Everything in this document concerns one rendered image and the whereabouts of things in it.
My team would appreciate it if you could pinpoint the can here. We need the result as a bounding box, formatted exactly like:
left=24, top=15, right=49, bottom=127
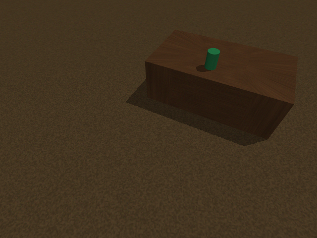
left=205, top=48, right=220, bottom=70

